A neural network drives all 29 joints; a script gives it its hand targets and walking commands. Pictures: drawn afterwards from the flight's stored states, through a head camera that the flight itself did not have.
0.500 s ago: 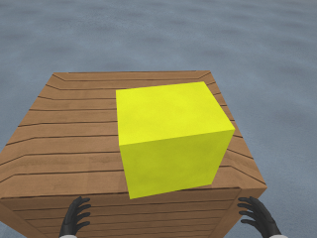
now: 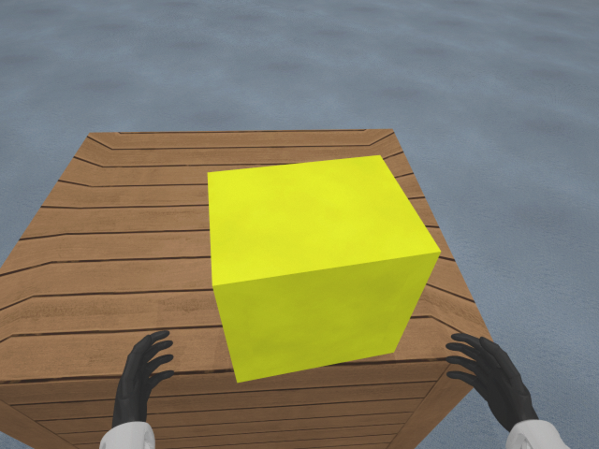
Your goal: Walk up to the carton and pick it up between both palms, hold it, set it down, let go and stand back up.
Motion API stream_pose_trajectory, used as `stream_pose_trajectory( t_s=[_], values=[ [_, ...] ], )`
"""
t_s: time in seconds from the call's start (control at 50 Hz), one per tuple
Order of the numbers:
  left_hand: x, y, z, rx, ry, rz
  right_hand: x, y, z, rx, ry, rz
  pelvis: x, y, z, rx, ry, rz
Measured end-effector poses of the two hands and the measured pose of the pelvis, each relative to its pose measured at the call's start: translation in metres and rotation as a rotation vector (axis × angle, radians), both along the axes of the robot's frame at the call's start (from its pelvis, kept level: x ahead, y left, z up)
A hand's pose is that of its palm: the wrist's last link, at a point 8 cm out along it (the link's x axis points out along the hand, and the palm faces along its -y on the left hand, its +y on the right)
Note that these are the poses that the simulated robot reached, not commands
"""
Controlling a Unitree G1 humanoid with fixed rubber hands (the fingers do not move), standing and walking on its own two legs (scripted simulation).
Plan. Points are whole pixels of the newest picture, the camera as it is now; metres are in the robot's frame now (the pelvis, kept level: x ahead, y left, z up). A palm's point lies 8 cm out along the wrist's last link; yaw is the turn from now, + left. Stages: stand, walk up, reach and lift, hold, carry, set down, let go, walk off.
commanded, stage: reach and lift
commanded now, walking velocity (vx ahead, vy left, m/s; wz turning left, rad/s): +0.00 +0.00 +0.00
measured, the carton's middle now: (308, 269) +0.36 +0.01 +0.05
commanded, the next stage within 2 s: none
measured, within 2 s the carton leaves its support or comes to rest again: neither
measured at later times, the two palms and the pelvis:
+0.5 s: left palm (127, 347) +0.22 +0.22 +0.07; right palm (509, 341) +0.25 -0.25 +0.06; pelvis -0.01 +0.00 +0.00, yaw -1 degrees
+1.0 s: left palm (113, 286) +0.26 +0.23 +0.13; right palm (499, 263) +0.32 -0.24 +0.12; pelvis -0.02 -0.01 +0.00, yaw -2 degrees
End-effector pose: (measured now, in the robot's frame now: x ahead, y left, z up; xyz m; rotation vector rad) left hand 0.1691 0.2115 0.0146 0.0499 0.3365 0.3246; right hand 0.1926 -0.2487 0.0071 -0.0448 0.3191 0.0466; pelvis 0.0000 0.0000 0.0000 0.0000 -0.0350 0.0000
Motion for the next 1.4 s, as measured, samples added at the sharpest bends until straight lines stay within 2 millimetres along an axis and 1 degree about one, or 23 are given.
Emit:
stream_pose_trajectory(
  t_s=[0.06, 0.12, 0.16, 0.22, 0.28, 0.36, 0.44, 0.52, 0.56, 0.62, 0.7, 0.76, 0.88, 0.92, 1.02, 1.12, 1.16, 1.22, 1.3, 1.34, 1.4],
  values=[
    [0.009, -0.01, 0.007, -0.01, -0.023, -0.014, 0.0, -0.001, 0.003, 0.01, 0.004, 0.0, 0.001, 0.0, 0.0, -0.001, 0.0, -0.006],
    [0.016, -0.013, 0.012, -0.005, -0.031, -0.013, 0.001, -0.005, 0.005, 0.008, 0.01, 0.002, 0.002, -0.001, 0.001, -0.003, -0.003, -0.013],
    [0.019, -0.011, 0.014, 0.0, -0.026, -0.007, 0.003, -0.007, 0.009, 0.002, 0.007, -0.001, 0.001, -0.002, 0.001, -0.003, -0.006, -0.017],
    [0.024, -0.004, 0.018, 0.012, -0.025, 0.008, 0.011, -0.009, 0.022, -0.001, -0.024, -0.003, -0.001, -0.004, 0.001, -0.001, -0.008, -0.023],
    [0.03, 0.003, 0.026, 0.013, -0.042, 0.026, 0.023, -0.006, 0.038, 0.0, -0.067, 0.008, -0.004, -0.006, 0.002, 0.001, -0.004, -0.026],
    [0.04, 0.006, 0.038, 0.0, -0.066, 0.028, 0.041, 0.0, 0.055, 0.012, -0.096, 0.03, -0.008, -0.006, 0.002, 0.002, -0.003, -0.029],
    [0.046, 0.006, 0.048, -0.016, -0.057, 0.018, 0.052, 0.003, 0.058, 0.023, -0.07, 0.019, -0.01, -0.005, 0.003, 0.0, -0.007, -0.026],
    [0.049, 0.009, 0.059, -0.013, -0.04, 0.017, 0.056, 0.001, 0.054, 0.04, -0.031, -0.003, -0.013, -0.002, 0.003, -0.001, -0.006, -0.026],
    [0.052, 0.012, 0.066, -0.004, -0.042, 0.015, 0.057, 0.001, 0.055, 0.042, -0.03, -0.01, -0.014, -0.001, 0.003, 0.0, 0.0, -0.028],
    [0.058, 0.015, 0.08, 0.008, -0.057, 0.008, 0.063, 0.002, 0.064, 0.043, -0.059, -0.01, -0.017, 0.001, 0.003, 0.001, 0.007, -0.034],
    [0.07, 0.014, 0.096, 0.004, -0.074, -0.011, 0.076, 0.005, 0.085, 0.049, -0.112, 0.008, -0.02, 0.002, 0.003, 0.002, 0.013, -0.044],
    [0.078, 0.014, 0.101, -0.015, -0.055, -0.012, 0.088, 0.008, 0.095, 0.045, -0.109, 0.025, -0.021, 0.002, 0.003, 0.003, 0.014, -0.05],
    [0.087, 0.019, 0.098, -0.053, 0.006, 0.023, 0.111, 0.01, 0.097, 0.031, -0.03, 0.044, -0.023, -0.001, 0.003, 0.005, 0.03, -0.047],
    [0.089, 0.02, 0.101, -0.054, 0.004, 0.031, 0.118, 0.011, 0.1, 0.028, -0.027, 0.049, -0.023, -0.003, 0.003, 0.005, 0.039, -0.042],
    [0.095, 0.024, 0.117, -0.041, -0.053, 0.028, 0.133, 0.012, 0.12, 0.013, -0.08, 0.052, -0.021, -0.006, 0.002, 0.001, 0.055, -0.029],
    [0.103, 0.026, 0.137, -0.027, -0.095, 0.025, 0.148, 0.008, 0.14, 0.013, -0.115, 0.042, -0.02, -0.008, 0.002, -0.001, 0.06, -0.021],
    [0.108, 0.026, 0.14, -0.026, -0.091, 0.027, 0.153, 0.007, 0.143, 0.02, -0.108, 0.039, -0.019, -0.009, 0.002, 0.0, 0.065, -0.021],
    [0.116, 0.028, 0.14, -0.032, -0.058, 0.03, 0.162, 0.008, 0.143, 0.033, -0.081, 0.04, -0.018, -0.009, 0.002, 0.002, 0.072, -0.02],
    [0.125, 0.028, 0.138, -0.038, -0.026, 0.032, 0.172, 0.016, 0.141, 0.048, -0.063, 0.065, -0.017, -0.009, 0.001, 0.002, 0.087, -0.021],
    [0.127, 0.027, 0.143, -0.035, -0.038, 0.024, 0.176, 0.021, 0.144, 0.051, -0.074, 0.076, -0.016, -0.009, 0.002, 0.0, 0.091, -0.019],
    [0.128, 0.026, 0.157, -0.021, -0.082, 0.008, 0.18, 0.025, 0.153, 0.043, -0.109, 0.085, -0.015, -0.009, 0.002, -0.003, 0.094, -0.017]
  ],
)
